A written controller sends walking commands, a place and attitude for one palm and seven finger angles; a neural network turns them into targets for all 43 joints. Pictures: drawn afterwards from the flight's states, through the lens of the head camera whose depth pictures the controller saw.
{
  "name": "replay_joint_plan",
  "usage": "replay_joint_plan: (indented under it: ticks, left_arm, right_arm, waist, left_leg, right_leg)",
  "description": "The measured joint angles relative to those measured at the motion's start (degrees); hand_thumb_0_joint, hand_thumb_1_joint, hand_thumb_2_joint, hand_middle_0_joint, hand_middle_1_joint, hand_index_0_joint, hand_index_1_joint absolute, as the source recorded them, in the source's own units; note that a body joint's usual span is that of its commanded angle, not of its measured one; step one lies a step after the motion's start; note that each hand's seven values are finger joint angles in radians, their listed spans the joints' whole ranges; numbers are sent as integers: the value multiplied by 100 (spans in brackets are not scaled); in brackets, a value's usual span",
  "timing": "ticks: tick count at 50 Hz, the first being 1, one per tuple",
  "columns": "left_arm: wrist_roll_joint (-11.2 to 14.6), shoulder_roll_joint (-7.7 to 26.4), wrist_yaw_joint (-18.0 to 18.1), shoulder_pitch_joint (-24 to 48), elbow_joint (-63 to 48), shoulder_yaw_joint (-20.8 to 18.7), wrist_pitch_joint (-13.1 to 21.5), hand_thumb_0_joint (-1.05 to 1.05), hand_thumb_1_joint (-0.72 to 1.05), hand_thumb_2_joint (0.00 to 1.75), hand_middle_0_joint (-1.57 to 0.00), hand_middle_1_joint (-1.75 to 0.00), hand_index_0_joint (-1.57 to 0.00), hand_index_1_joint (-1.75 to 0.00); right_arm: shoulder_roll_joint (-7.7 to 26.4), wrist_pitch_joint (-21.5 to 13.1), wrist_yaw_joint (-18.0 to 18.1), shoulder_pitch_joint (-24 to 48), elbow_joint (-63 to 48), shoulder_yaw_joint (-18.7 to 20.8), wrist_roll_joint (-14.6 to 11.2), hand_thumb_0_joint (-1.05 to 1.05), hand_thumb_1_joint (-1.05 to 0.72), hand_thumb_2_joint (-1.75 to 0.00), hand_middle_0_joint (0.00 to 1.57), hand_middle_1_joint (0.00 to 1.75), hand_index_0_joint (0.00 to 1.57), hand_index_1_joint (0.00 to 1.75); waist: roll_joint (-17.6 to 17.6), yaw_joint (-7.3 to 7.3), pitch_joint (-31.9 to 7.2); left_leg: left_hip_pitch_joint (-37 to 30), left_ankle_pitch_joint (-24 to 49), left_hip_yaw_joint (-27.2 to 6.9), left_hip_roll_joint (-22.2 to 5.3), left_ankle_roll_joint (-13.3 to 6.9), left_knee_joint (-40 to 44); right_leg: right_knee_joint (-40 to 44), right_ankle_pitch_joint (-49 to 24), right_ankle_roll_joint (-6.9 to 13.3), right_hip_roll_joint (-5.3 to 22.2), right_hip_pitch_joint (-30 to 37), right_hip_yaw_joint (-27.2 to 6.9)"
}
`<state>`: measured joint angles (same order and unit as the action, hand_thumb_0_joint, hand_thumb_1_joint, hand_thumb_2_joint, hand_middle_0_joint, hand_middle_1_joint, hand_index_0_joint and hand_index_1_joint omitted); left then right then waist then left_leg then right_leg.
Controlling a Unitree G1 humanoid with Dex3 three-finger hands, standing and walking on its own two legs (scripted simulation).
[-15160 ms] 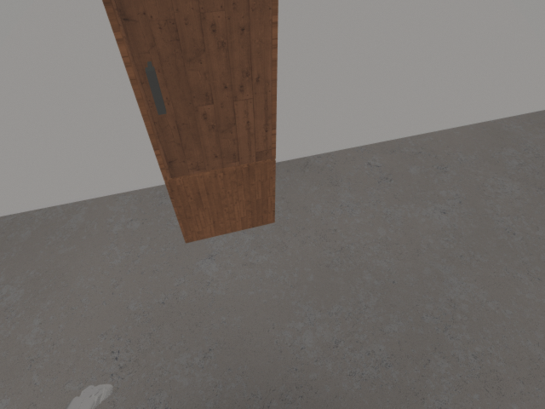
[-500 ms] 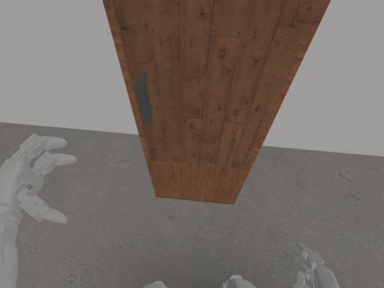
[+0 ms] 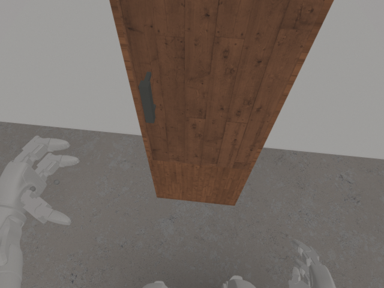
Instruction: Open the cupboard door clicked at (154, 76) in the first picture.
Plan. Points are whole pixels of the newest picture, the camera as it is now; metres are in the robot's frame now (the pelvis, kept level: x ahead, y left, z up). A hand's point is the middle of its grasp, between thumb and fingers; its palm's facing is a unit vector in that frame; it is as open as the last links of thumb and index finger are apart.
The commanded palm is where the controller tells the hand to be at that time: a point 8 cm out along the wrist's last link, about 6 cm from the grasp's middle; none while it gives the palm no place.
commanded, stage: move the hooked fingers beside the handle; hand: left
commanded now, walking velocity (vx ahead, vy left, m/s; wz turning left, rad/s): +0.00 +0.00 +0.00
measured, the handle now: (149, 98) +0.55 +0.14 +0.05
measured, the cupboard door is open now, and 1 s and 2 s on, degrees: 0 0 0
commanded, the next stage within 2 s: none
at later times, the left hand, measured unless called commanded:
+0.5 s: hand (80, 155) +0.36 +0.25 +0.06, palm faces -0.05 -1.00 -0.01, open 14.0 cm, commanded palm +0.33 +0.30 +0.07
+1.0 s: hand (97, 130) +0.42 +0.24 +0.06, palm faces -0.05 -1.00 -0.01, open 14.0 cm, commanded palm +0.40 +0.28 +0.06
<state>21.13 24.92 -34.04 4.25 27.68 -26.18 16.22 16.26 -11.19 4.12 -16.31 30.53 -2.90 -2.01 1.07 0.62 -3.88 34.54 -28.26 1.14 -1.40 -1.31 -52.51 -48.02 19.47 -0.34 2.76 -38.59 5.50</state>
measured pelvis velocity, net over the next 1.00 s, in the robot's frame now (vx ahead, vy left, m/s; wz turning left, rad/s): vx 0.00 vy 0.00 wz -0.02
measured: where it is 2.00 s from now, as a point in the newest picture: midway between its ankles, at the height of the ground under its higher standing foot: outside the picture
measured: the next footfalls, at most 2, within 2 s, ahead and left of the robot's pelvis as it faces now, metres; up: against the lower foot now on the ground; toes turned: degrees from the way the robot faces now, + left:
none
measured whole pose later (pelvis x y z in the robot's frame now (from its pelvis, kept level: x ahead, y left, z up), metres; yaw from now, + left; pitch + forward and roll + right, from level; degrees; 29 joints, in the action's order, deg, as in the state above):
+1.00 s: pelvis +0.00 +0.00 -0.01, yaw -1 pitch +16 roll -2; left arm 13.1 28.9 -28.3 32.1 52.2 -25.8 20.0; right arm 16.7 -3.1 3.0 -19.8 33.0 -2.1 -1.4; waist 0.3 5.0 -4.6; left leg 41.9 -28.6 2.0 -2.1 -1.1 -54.6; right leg -50.2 19.4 0.0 2.0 -46.6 4.5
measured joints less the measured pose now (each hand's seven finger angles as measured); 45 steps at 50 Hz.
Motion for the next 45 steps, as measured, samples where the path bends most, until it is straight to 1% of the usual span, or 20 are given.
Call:
replay_joint_plan:
  ticks: [3,7,13,18,24,31,39,45]
  left_arm:
    - [-21,-21,20,52,-1,66,-7,-1,-50,30,-30,-120,-30,-120]
    - [-89,-72,77,377,154,187,5,-1,-50,30,-30,-120,-30,-120]
    - [-247,-55,202,729,281,275,-28,-1,-50,30,-30,-120,-30,-120]
    - [-281,-44,314,871,364,302,-57,-1,-50,30,-30,-120,-30,-120]
    - [-386,-17,472,1181,719,291,-61,-1,-50,30,-30,-120,-30,-120]
    - [-499,-2,517,1547,1050,289,107,-1,-50,30,-30,-120,-30,-120]
    - [-650,147,565,2189,1732,278,173,-1,-50,30,-30,-120,-30,-120]
    - [-739,263,577,2565,2180,122,280,-1,-50,30,-30,-120,-30,-120]
  right_arm:
    - [8,-20,13,-6,-1,5,2,1,-90,-90,21,30,21,30]
    - [29,-28,50,11,63,-3,7,1,-90,-90,21,30,21,30]
    - [3,14,37,-7,88,5,30,1,-90,-90,21,30,21,30]
    - [-12,104,-16,-110,63,23,27,1,-90,-90,21,30,21,30]
    - [-3,246,-50,-204,92,30,30,1,-90,-90,21,30,21,30]
    - [3,399,-63,-272,195,48,46,1,-90,-90,21,30,21,30]
    - [30,556,-63,-282,237,63,41,1,-90,-90,21,30,21,30]
    - [42,692,-88,-298,243,60,57,1,-90,-90,21,30,21,30]
  waist:
    - [-1,-15,2]
    - [-17,-27,26]
    - [-54,59,15]
    - [-40,128,-37]
    - [-25,171,-38]
    - [-33,214,-48]
    - [-37,311,-41]
    - [-63,389,-58]
  left_leg:
    - [27,-6,-7,13,-14,-24]
    - [99,-22,-33,36,-28,-91]
    - [185,-28,-4,40,-37,-115]
    - [198,-22,43,36,-46,-69]
    - [279,-9,62,42,-47,-61]
    - [382,-10,56,21,-26,-83]
    - [523,-15,41,-6,0,-137]
    - [642,-21,74,-38,14,-166]
  right_leg:
    - [-10,1,-14,13,-16,4]
    - [-55,14,-29,39,-63,25]
    - [-75,5,-43,42,-160,-7]
    - [-43,-11,-57,31,-198,-53]
    - [-57,-16,-56,35,-297,-74]
    - [-84,-14,-34,15,-406,-70]
    - [-141,-5,1,-10,-550,-58]
    - [-187,-8,19,-43,-699,-91]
